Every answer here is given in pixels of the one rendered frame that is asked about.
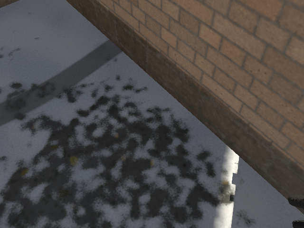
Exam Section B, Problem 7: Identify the robot right hand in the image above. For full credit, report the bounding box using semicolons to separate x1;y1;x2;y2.
288;195;304;228

